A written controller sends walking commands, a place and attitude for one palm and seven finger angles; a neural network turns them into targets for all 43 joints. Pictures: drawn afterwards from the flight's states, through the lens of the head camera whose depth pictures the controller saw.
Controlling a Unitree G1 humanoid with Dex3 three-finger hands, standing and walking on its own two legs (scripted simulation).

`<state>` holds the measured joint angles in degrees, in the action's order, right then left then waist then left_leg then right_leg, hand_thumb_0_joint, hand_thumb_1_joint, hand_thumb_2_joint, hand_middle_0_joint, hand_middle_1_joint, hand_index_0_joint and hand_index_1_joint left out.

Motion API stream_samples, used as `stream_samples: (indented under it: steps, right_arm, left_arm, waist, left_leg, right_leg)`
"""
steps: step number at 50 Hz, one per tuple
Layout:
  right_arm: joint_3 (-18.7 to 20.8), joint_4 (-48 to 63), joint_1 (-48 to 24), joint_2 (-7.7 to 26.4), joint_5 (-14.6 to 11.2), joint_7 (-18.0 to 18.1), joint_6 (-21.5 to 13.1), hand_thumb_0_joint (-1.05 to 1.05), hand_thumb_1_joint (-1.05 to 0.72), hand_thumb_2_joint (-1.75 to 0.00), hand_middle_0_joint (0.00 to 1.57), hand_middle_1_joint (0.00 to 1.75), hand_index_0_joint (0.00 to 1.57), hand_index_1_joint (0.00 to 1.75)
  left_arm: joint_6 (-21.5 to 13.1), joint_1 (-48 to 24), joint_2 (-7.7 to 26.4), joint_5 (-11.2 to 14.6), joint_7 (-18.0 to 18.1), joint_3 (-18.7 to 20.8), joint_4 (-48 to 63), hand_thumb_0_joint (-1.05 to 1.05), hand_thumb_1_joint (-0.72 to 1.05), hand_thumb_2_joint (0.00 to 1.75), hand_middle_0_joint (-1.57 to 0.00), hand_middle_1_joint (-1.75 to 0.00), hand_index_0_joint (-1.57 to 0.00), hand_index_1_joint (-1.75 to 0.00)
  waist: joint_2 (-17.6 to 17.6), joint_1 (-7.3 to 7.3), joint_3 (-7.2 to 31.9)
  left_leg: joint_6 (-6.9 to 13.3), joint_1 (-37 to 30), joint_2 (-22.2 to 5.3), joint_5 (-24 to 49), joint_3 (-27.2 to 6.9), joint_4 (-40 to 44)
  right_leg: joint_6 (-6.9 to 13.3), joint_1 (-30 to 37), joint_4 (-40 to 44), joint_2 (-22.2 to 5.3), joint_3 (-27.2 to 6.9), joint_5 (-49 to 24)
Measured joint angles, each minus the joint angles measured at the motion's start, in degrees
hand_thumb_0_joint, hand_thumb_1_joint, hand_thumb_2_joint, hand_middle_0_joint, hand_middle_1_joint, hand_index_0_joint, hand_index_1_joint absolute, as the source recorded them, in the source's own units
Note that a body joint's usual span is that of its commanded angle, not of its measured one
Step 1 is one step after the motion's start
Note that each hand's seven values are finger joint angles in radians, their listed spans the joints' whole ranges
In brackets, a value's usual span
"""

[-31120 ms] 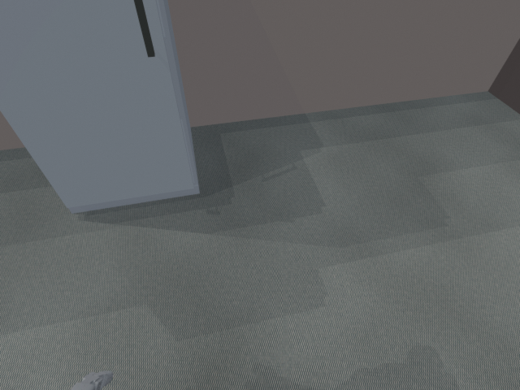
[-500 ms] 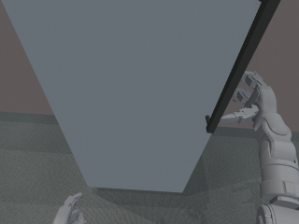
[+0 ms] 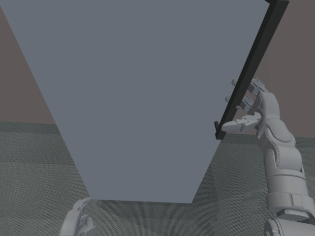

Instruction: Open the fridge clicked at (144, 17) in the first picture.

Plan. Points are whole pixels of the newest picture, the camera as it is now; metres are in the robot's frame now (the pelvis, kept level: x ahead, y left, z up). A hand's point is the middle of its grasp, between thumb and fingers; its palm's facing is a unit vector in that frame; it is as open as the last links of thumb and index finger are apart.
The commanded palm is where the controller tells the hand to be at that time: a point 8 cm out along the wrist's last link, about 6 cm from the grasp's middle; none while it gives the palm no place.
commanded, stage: slide the fingers in behind the handle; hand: right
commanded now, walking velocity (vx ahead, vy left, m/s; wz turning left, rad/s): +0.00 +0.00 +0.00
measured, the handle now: (238, 82) +0.45 -0.17 +0.21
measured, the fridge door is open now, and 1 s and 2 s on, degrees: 0 0 0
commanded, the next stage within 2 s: grip the handle and tug to test in 0.96 s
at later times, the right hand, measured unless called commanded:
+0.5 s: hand (229, 104) +0.39 -0.15 +0.18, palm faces +0.03 +1.00 -0.02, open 14.3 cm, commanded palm +0.36 -0.18 +0.17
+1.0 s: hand (229, 104) +0.39 -0.15 +0.18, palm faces +0.00 +1.00 -0.01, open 14.2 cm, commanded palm +0.36 -0.19 +0.17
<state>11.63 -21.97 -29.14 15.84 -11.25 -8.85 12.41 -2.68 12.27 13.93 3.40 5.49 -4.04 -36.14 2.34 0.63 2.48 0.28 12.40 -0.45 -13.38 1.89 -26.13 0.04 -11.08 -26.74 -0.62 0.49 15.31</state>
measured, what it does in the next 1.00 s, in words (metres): stands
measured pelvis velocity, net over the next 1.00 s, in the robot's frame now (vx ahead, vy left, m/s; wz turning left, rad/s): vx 0.01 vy -0.01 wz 0.00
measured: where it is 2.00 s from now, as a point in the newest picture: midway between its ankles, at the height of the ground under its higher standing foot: outside the picture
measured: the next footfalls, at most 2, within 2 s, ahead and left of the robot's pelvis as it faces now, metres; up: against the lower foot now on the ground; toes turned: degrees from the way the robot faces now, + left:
none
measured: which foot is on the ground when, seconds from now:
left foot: down 0.00-1.00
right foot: down 0.00-1.00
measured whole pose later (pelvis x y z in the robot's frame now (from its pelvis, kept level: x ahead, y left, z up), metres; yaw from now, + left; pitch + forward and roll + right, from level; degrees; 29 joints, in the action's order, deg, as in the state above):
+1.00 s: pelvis +0.01 -0.01 +0.00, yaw +0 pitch -1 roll +0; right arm 8.2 -15.5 -27.1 11.6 -9.9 -4.8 14.5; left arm -1.9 11.3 13.2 2.6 4.6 -3.7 -36.5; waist 2.4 1.5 2.7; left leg -0.2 10.8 -1.0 -14.6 1.9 -26.1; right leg 0.4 -9.5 -26.5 -0.1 0.5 16.4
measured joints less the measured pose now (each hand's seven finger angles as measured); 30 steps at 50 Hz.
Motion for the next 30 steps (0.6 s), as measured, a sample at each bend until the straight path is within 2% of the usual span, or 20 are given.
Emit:
stream_samples:
  steps: [7,17,30]
  right_arm:
    - [-1.6,1.4,-0.3,-1.4,0.3,0.9,-1.3,-0.01,0.5,-0.3,0.3,1.2,0.3,1.2]
    - [-1.4,1.3,-0.2,-2.7,1.0,3.6,-0.2,-0.01,0.5,-0.3,0.3,1.2,0.27,1.2]
    - [-3.1,3.1,0.1,-4.1,1.8,5.1,0.2,-0.01,0.5,-0.3,0.28,1.2,0.23,1.2]
  left_arm:
    - [-0.3,0.6,0.3,-0.1,0.0,0.6,-0.7,0.01,0.9,0.9,-0.2,-0.3,-0.21,-0.3]
    - [0.1,0.9,0.1,-0.3,-0.5,0.8,-0.8,0.01,0.91,0.9,-0.2,-0.3,-0.2,-0.3]
    - [-0.5,0.2,0.0,-0.5,-0.8,1.0,-0.9,0.01,0.91,0.9,-0.2,-0.3,-0.2,-0.3]
  waist:
    - [0.3,0.05,-0.3]
    - [0.5,0.04,0.1]
    - [0.5,0.88,-0.2]
  left_leg:
    - [0.0,0.1,0.0,-0.1,0.1,-0.1]
    - [0.1,-0.2,0.0,-0.4,-0.1,-0.1]
    - [0.0,-0.7,-0.3,-1.0,0.4,-0.4]
  right_leg:
    - [-0.1,-0.1,-0.1,0.0,-0.1,0.1]
    - [-0.1,0.5,0.4,0.0,0.1,0.1]
    - [-0.1,0.7,0.0,0.3,-0.4,0.6]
